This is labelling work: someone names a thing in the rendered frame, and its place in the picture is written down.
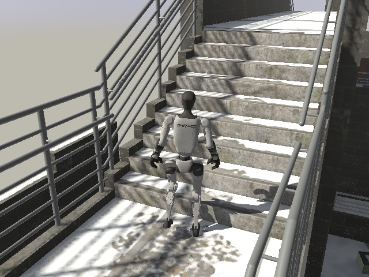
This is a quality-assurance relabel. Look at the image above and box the robot left foot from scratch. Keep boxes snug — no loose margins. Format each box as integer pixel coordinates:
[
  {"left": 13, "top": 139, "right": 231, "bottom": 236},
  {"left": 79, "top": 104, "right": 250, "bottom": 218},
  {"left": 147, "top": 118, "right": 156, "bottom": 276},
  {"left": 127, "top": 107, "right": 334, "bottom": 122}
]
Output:
[{"left": 163, "top": 218, "right": 173, "bottom": 229}]

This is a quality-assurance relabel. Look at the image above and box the right robot hand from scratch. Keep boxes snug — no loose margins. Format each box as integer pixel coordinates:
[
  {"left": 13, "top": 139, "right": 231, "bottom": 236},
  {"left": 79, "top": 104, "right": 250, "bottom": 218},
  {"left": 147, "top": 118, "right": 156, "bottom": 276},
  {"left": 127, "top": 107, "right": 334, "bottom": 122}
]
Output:
[{"left": 207, "top": 158, "right": 220, "bottom": 170}]

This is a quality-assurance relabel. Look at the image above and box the left robot upper arm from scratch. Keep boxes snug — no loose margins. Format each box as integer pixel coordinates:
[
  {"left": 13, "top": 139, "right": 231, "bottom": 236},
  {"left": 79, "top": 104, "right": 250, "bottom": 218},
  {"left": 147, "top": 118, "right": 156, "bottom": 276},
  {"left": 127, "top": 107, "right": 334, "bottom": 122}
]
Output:
[{"left": 158, "top": 115, "right": 175, "bottom": 147}]

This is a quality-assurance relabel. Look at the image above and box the left robot hand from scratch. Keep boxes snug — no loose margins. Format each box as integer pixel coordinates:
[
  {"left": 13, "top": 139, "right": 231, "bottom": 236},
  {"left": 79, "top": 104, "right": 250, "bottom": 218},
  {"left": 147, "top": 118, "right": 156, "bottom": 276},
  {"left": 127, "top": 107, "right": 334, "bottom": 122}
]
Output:
[{"left": 150, "top": 155, "right": 163, "bottom": 168}]

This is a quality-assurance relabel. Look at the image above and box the right robot upper arm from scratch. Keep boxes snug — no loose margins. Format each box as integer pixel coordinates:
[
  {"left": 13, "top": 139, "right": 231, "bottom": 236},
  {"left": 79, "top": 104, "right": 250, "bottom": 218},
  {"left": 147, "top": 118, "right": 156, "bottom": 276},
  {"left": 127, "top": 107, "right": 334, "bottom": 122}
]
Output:
[{"left": 199, "top": 117, "right": 214, "bottom": 149}]

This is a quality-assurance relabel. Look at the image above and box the right robot forearm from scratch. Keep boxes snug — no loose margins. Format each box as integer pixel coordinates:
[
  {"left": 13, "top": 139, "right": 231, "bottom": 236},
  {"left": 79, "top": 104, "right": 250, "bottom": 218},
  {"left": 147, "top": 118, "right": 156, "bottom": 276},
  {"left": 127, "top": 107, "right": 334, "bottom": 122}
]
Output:
[{"left": 208, "top": 141, "right": 219, "bottom": 160}]

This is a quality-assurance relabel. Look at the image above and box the left robot forearm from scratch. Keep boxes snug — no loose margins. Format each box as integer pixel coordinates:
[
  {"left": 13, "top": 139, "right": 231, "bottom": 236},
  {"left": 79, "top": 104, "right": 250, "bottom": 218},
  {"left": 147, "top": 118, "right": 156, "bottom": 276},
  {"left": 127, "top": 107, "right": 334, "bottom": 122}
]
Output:
[{"left": 152, "top": 138, "right": 164, "bottom": 159}]

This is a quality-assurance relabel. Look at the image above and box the right robot thigh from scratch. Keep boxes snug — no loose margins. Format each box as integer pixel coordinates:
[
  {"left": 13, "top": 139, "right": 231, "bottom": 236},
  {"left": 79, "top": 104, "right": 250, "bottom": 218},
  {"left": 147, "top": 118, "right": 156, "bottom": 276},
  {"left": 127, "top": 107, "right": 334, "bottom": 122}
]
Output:
[{"left": 192, "top": 162, "right": 204, "bottom": 201}]

